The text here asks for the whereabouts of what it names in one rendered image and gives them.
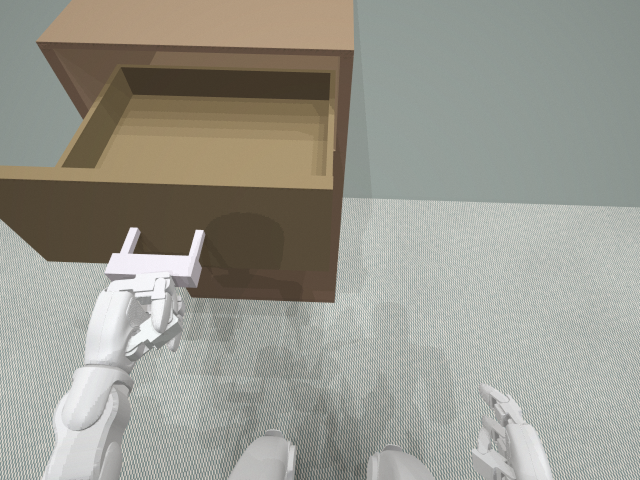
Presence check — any handle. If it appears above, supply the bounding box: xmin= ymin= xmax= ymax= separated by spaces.
xmin=104 ymin=227 xmax=205 ymax=288

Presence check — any robot left hand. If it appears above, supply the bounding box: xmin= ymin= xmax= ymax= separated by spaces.
xmin=84 ymin=272 xmax=186 ymax=374

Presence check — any robot right shin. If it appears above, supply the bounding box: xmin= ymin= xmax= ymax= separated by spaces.
xmin=380 ymin=444 xmax=402 ymax=454

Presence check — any robot right thigh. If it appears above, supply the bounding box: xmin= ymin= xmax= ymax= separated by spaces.
xmin=367 ymin=450 xmax=435 ymax=480

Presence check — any drawer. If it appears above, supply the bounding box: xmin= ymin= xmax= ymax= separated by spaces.
xmin=0 ymin=64 xmax=336 ymax=272

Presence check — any robot right hand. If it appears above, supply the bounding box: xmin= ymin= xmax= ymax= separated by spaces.
xmin=472 ymin=383 xmax=553 ymax=480

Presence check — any cabinet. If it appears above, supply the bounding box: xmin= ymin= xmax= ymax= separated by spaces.
xmin=36 ymin=0 xmax=354 ymax=303

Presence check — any left robot forearm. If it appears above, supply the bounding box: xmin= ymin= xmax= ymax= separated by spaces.
xmin=42 ymin=364 xmax=134 ymax=480

